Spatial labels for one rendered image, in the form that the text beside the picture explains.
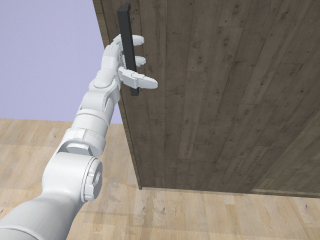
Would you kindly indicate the left robot forearm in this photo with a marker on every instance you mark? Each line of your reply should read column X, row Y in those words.
column 88, row 131

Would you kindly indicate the handle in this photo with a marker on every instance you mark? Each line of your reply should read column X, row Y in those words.
column 123, row 14

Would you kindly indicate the wardrobe door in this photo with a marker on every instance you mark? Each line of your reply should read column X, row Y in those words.
column 238, row 81
column 298, row 168

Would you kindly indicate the left robot hand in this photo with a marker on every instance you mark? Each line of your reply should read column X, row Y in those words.
column 113, row 59

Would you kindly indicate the robot left upper arm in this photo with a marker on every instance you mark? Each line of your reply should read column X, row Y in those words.
column 69, row 182

